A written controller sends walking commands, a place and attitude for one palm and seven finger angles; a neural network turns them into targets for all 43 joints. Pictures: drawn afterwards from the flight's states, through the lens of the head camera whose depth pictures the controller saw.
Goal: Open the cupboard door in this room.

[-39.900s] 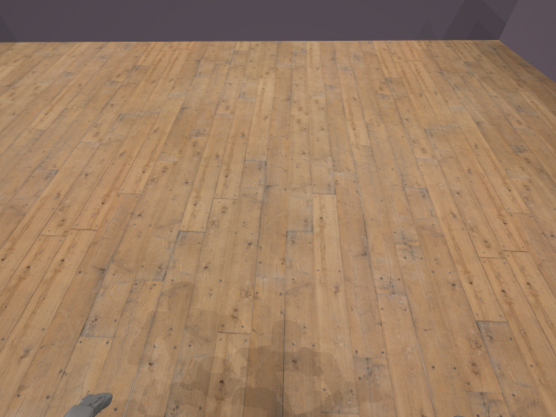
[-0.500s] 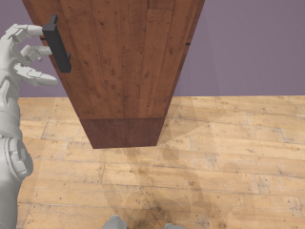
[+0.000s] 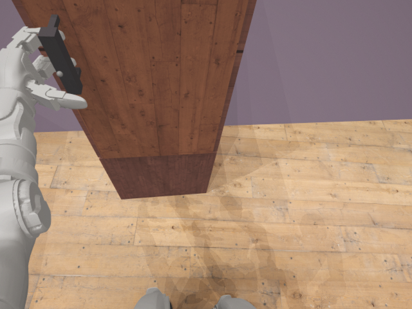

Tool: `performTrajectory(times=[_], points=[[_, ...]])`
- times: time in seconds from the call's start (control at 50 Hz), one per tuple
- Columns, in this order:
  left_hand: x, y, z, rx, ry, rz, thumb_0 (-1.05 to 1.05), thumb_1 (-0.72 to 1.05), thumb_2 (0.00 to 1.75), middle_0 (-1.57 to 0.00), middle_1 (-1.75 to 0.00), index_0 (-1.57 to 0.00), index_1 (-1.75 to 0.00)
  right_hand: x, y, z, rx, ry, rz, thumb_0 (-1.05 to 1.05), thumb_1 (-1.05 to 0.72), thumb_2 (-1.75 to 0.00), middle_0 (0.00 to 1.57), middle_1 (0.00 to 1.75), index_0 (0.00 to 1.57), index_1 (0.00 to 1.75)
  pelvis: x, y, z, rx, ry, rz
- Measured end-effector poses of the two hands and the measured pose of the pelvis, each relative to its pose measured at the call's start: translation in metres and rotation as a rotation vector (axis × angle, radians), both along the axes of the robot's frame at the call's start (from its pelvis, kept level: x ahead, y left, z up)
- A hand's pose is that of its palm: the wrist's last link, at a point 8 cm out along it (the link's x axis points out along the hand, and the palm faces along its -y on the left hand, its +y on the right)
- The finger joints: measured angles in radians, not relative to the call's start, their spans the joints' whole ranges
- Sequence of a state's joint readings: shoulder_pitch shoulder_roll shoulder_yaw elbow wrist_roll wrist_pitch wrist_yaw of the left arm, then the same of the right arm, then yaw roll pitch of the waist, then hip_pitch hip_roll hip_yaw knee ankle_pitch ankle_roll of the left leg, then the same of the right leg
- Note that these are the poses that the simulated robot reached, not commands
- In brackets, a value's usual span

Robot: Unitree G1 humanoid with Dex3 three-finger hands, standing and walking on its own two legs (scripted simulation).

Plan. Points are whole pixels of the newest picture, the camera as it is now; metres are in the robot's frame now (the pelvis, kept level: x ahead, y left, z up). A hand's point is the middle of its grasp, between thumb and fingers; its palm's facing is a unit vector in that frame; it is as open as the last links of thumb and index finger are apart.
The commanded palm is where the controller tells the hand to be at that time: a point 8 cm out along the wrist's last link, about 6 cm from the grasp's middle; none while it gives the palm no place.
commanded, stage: slide the fingers in behind the handle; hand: left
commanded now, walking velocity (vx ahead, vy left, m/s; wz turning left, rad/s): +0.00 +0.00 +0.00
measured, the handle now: (65, 56) +0.56 +0.21 +0.13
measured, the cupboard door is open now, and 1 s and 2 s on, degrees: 0 0 4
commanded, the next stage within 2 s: close the thumb around the handle in 0.80 s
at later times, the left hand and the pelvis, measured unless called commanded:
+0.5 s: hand (76, 73) +0.52 +0.19 +0.13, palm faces +0.01 -1.00 +0.01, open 13.9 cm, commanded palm +0.49 +0.23 +0.13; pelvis +0.01 +0.00 +0.00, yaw +0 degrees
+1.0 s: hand (76, 75) +0.51 +0.19 +0.13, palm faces +0.03 -1.00 +0.01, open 13.8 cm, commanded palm +0.49 +0.23 +0.13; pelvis +0.00 -0.01 +0.00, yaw +0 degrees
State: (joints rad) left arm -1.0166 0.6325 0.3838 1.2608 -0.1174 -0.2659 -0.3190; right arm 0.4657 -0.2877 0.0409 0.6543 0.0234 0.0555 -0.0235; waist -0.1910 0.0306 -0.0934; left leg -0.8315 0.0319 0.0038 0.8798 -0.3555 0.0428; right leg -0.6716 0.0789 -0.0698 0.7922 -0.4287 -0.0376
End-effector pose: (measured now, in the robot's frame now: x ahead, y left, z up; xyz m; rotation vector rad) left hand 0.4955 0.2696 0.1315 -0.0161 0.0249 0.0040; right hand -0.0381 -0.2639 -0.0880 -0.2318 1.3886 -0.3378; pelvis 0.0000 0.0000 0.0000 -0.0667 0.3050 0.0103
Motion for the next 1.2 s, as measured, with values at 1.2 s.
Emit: performTrajectory(times=[1.2], points=[[-0.002,-0.028,-0.002,0.003,0.005,0.03,-0.01,-0.11,0.47,-0.32,-1.24,-0.33,-1.24,0.023,-0.006,-0.006,0.026,-0.059,0.03,0.01,-0.91,-0.9,0.2,0.3,0.2,0.3,0.002,-0.006,0.001,0.013,-0.016,0.006]])
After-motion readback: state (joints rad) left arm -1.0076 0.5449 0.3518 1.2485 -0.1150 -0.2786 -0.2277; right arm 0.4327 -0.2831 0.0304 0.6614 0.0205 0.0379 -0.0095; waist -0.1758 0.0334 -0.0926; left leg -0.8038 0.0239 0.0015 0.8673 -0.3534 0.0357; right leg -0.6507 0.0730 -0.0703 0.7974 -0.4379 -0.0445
